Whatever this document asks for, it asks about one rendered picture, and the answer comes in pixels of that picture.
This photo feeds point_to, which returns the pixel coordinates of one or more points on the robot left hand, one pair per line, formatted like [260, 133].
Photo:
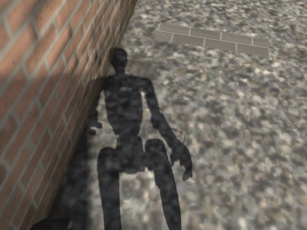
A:
[53, 224]

